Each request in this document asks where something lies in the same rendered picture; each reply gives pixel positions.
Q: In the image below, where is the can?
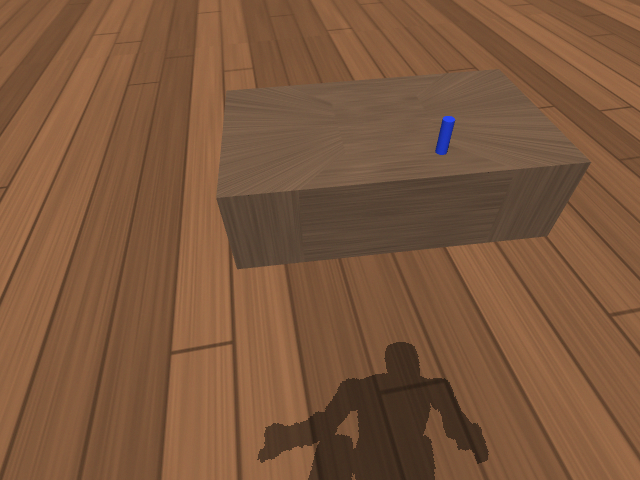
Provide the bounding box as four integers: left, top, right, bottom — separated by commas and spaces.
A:
435, 116, 455, 155

